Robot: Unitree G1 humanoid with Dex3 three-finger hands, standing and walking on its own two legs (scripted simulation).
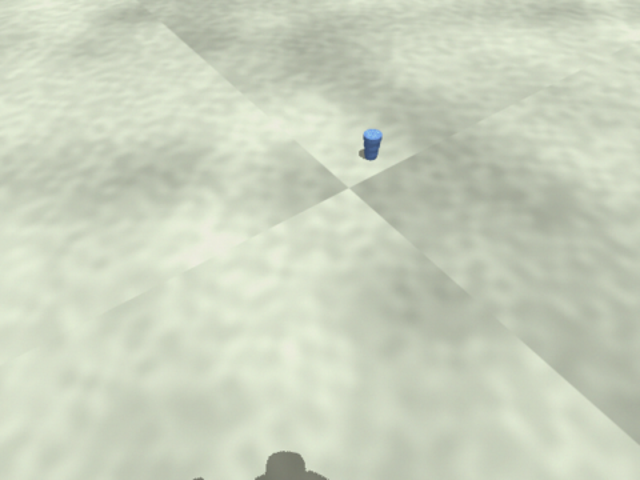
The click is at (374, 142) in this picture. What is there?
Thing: tapered cup
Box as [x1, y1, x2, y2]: [363, 129, 381, 159]
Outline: 368,129 364,132 363,136 364,153 367,159 374,159 377,154 377,149 379,147 381,133 375,129
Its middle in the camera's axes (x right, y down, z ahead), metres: +0.26 -0.47 +1.94
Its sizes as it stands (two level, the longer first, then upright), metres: 0.090 0.090 0.134
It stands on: the floor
